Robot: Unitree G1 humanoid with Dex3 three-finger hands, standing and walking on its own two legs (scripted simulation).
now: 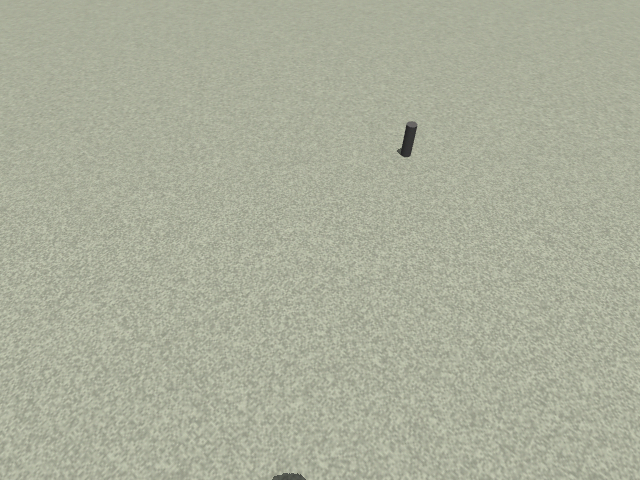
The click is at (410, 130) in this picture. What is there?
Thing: slim round
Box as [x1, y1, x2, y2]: [401, 121, 416, 156]
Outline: 412,121 407,122 401,149 401,155 403,156 410,155 416,129 416,123
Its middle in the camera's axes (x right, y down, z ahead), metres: +0.46 -0.50 +1.95
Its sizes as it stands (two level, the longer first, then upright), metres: 0.052 0.052 0.177
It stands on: the floor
